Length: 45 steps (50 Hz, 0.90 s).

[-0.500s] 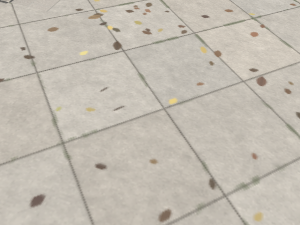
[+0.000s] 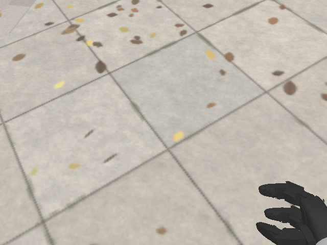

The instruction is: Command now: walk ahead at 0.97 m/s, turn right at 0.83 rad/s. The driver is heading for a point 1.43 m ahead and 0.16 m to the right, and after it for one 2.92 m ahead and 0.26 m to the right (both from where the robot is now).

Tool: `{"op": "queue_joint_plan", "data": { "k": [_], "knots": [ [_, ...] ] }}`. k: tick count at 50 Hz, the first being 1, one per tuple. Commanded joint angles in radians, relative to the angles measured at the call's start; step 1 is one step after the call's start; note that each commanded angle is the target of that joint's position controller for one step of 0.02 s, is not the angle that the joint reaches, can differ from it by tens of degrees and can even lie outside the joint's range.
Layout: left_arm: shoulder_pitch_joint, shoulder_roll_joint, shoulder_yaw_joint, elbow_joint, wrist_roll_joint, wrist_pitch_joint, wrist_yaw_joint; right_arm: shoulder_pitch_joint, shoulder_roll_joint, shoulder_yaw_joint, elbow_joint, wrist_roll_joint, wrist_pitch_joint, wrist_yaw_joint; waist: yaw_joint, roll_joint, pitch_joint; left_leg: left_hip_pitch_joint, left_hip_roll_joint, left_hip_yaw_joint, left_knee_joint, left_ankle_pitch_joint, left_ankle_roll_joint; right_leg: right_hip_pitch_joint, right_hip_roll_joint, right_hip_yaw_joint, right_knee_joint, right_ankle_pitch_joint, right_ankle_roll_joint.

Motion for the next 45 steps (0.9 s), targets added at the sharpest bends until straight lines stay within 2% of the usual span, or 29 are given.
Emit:
{"op": "queue_joint_plan", "data": {
  "k": [1,2,3,4,5,6,7,8,9,11,12,14,17,19,21,23,24,25,26,27,28,29,30,32,35,38,41,43,45],
  "knots": [
    [-0.141,0.271,0.061,-0.076,0.0,-0.03,0.002,0.288,-0.186,-0.077,0.017,0.018,-0.017,-0.045,-0.278,-0.11,-0.194,0.736,-0.059,0.03,-0.029,-0.047,0.039,-0.356,-0.13,0.065,0.415,1.116,0.0],
    [-0.184,0.238,0.055,-0.097,0.006,-0.045,-0.002,0.498,-0.248,-0.109,0.068,0.006,-0.017,-0.07,-0.367,-0.072,-0.299,0.974,0.075,-0.084,-0.003,-0.244,0.056,-0.493,-0.08,0.041,0.668,0.91,0.005],
    [-0.139,0.058,0.016,-0.125,-0.002,-0.05,0.003,0.609,-0.303,-0.129,0.091,-0.037,-0.019,-0.086,-0.331,0.177,-0.418,1.182,0.391,-0.463,-0.081,-0.625,0.106,-0.714,0.012,-0.051,1.011,0.027,0.001],
    [-0.105,0.093,0.006,-0.173,-0.028,-0.032,0.001,0.515,-0.314,-0.134,0.075,-0.027,-0.008,-0.079,-0.261,0.302,-0.466,1.115,0.493,-0.897,-0.3,-0.827,0.169,-0.841,0.017,-0.124,1.174,-0.036,0.0],
    [-0.194,0.15,0.017,-0.155,-0.001,-0.012,0.002,0.392,-0.212,-0.122,0.065,-0.016,-0.006,-0.075,-0.245,0.152,-0.261,0.947,0.416,-0.745,-0.324,-0.836,0.163,-0.895,-0.065,-0.146,1.169,0.087,-0.003],
    [-0.241,0.153,0.02,-0.153,0.018,0.001,-0.01,0.356,-0.145,-0.107,0.076,-0.011,-0.009,-0.069,-0.23,0.058,-0.148,0.816,0.38,-0.57,-0.311,-0.642,0.157,-0.889,-0.101,-0.164,1.134,0.142,0.003],
    [-0.27,0.135,0.019,-0.153,0.025,0.012,-0.023,0.358,-0.12,-0.102,0.098,-0.018,-0.014,-0.066,-0.214,0.017,-0.082,0.721,0.345,-0.449,-0.334,-0.478,0.145,-0.872,-0.127,-0.173,1.112,0.147,0.011],
    [-0.294,0.114,0.017,-0.165,0.038,0.025,-0.036,0.374,-0.103,-0.095,0.127,-0.013,-0.023,-0.067,-0.193,0.032,-0.033,0.647,0.312,-0.343,-0.354,-0.383,0.135,-0.864,-0.151,-0.175,1.098,0.146,0.019],
    [-0.308,0.088,0.01,-0.181,0.042,0.04,-0.046,0.39,-0.088,-0.091,0.153,-0.003,-0.034,-0.062,-0.175,0.071,-0.004,0.608,0.306,-0.268,-0.372,-0.32,0.127,-0.869,-0.173,-0.178,1.081,0.145,0.026],
    [-0.393,0.056,-0.003,-0.226,0.043,0.061,-0.059,0.421,-0.049,-0.083,0.201,0.024,-0.05,-0.049,-0.164,0.071,0.041,0.591,0.278,-0.123,-0.414,-0.185,0.095,-0.932,-0.204,-0.196,1.073,0.165,0.029],
    [-0.422,0.05,-0.011,-0.256,0.044,0.066,-0.067,0.421,-0.065,-0.085,0.206,0.025,-0.057,-0.045,-0.153,0.09,0.044,0.581,0.296,-0.074,-0.424,-0.105,0.098,-0.955,-0.211,-0.209,1.066,0.201,0.033],
    [-0.505,0.055,-0.023,-0.309,0.042,0.065,-0.078,0.39,-0.069,-0.086,0.216,0.021,-0.069,-0.042,-0.128,0.085,0.077,0.533,0.257,0.073,-0.455,0.05,0.078,-0.956,-0.212,-0.238,0.989,0.306,0.037],
    [-0.628,0.078,-0.036,-0.351,0.035,0.06,-0.099,0.393,-0.107,-0.093,0.234,0.017,-0.077,-0.046,-0.134,0.008,0.124,0.506,0.189,0.248,-0.501,0.239,0.044,-0.846,-0.165,-0.361,0.718,0.437,0.015],
    [-0.67,0.078,-0.042,-0.358,0.036,0.054,-0.106,0.449,-0.158,-0.101,0.253,0.015,-0.077,-0.051,-0.143,0.003,0.118,0.572,0.191,0.301,-0.453,0.623,0.029,-0.734,-0.092,-0.452,0.592,0.457,-0.022],
    [-0.581,0.116,-0.031,-0.325,0.033,0.049,-0.096,0.477,-0.225,-0.116,0.25,0.015,-0.056,-0.065,-0.086,0.067,0.025,0.692,0.219,0.303,-0.269,1.05,0.012,-0.609,-0.013,-0.489,0.558,0.384,-0.053],
    [-0.253,0.195,0.007,-0.232,0.033,0.044,-0.071,0.407,-0.274,-0.13,0.22,0.009,-0.017,-0.076,0.089,0.104,-0.146,0.633,0.264,0.268,0.159,1.161,0.029,-0.251,0.033,-0.429,0.538,0.293,-0.107],
    [-0.071,0.233,0.035,-0.157,0.041,0.044,-0.046,0.4,-0.253,-0.123,0.217,0.001,-0.011,-0.068,0.141,0.051,-0.207,0.449,0.226,0.256,0.472,0.828,0.035,0.03,0.018,-0.323,0.448,0.264,-0.137],
    [-0.136,0.306,0.063,-0.144,0.031,0.056,-0.019,0.416,-0.136,-0.098,0.201,-0.006,-0.018,-0.05,0.034,-0.206,-0.155,0.158,0.031,0.246,0.878,-0.33,0.019,0.151,-0.141,-0.093,0.411,0.265,-0.138],
    [-0.214,0.392,0.072,-0.21,0.057,0.062,-0.013,0.552,-0.118,-0.079,0.112,0.041,-0.03,-0.053,-0.077,-0.268,-0.392,-0.099,0.001,0.039,1.118,-0.432,0.01,0.37,-0.414,0.445,0.231,0.239,-0.318],
    [-0.197,0.321,0.071,-0.223,0.048,0.062,-0.002,0.424,-0.182,-0.086,0.121,0.036,-0.042,-0.059,-0.012,-0.041,-0.346,-0.151,0.043,-0.027,1.088,-0.302,0.02,0.277,-0.396,0.459,0.1,0.082,-0.281],
    [-0.237,0.275,0.058,-0.197,0.05,0.049,0.01,0.412,-0.166,-0.081,0.129,0.047,-0.042,-0.06,-0.071,0.014,-0.154,-0.148,0.086,-0.01,1.011,-0.251,0.029,0.073,-0.386,0.342,0.058,0.084,-0.239],
    [-0.271,0.224,0.043,-0.182,0.053,0.026,0.01,0.387,-0.143,-0.073,0.146,0.032,-0.033,-0.056,-0.112,0.094,-0.071,-0.078,0.123,-0.028,0.92,-0.238,0.033,-0.107,-0.354,0.247,0.041,0.134,-0.204],
    [-0.303,0.19,0.029,-0.182,0.059,0.003,0.013,0.421,-0.119,-0.068,0.176,0.025,-0.013,-0.046,-0.152,0.12,-0.032,0.009,0.137,-0.054,0.872,-0.231,0.038,-0.242,-0.326,0.142,0.017,0.184,-0.172],
    [-0.285,0.14,0.01,-0.147,0.044,-0.038,0.005,0.446,-0.083,-0.065,0.202,0.019,0.032,-0.024,-0.196,0.062,0.022,0.096,0.159,-0.089,0.752,-0.232,0.03,-0.403,-0.286,0.003,-0.04,0.24,-0.124],
    [-0.252,0.121,0.005,-0.114,0.032,-0.071,-0.013,0.294,-0.062,-0.066,0.169,0.037,0.044,-0.005,-0.164,0.01,0.107,0.0,0.134,-0.042,0.539,-0.058,0.052,-0.38,-0.187,-0.24,-0.104,0.519,-0.008],
    [-0.245,0.104,-0.007,-0.102,0.02,-0.086,-0.016,0.19,-0.031,-0.053,0.146,0.045,0.027,0.01,-0.143,-0.022,0.101,0.043,0.087,0.085,0.302,0.156,0.083,-0.329,-0.133,-0.412,-0.127,0.805,0.058],
    [-0.187,0.127,-0.014,-0.075,0.017,-0.094,0.006,0.121,-0.027,-0.044,0.133,0.043,0.014,0.025,-0.128,-0.039,0.076,0.121,0.018,0.182,0.108,0.281,0.12,-0.188,-0.172,-0.468,-0.137,1.127,0.094],
    [-0.204,0.183,-0.002,-0.081,0.025,-0.078,0.037,0.191,-0.072,-0.056,0.161,0.036,0.02,0.026,-0.183,-0.104,-0.002,0.198,-0.053,0.215,0.072,0.215,0.14,-0.049,-0.211,-0.492,-0.008,1.455,0.124],
    [-0.259,0.233,0.015,-0.103,0.045,-0.039,0.063,0.426,-0.15,-0.087,0.227,0.035,0.032,0.016,-0.319,-0.145,-0.116,0.422,-0.124,0.221,0.096,0.067,0.171,-0.031,-0.246,-0.492,0.318,1.666,0.136]
  ]
}}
